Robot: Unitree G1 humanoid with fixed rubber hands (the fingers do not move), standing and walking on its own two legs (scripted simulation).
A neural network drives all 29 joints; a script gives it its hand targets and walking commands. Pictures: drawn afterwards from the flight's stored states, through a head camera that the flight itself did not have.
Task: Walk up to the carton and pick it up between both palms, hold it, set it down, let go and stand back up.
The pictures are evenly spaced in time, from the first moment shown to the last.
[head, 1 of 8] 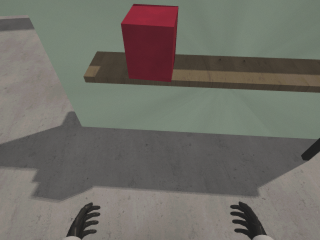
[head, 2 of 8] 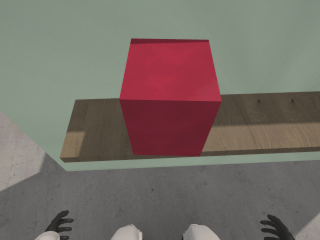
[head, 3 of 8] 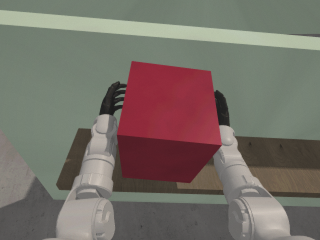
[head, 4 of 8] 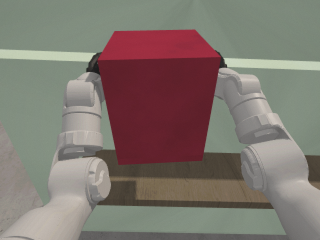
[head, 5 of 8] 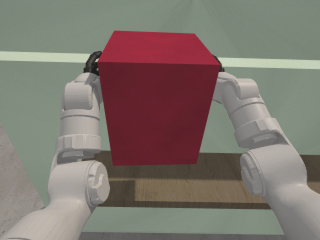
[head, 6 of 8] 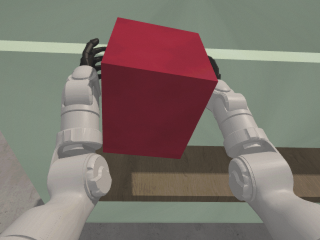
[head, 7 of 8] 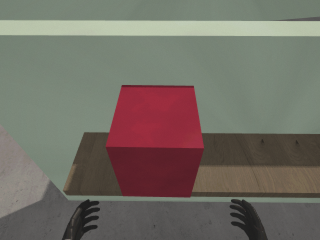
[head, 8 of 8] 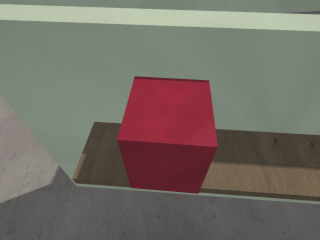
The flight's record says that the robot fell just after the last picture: no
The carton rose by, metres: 0.24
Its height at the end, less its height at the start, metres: +0.00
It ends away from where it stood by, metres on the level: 0.04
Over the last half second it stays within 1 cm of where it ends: yes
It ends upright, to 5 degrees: yes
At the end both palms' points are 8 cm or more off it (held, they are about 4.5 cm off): yes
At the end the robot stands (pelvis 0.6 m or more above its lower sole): yes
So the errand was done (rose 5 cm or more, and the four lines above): yes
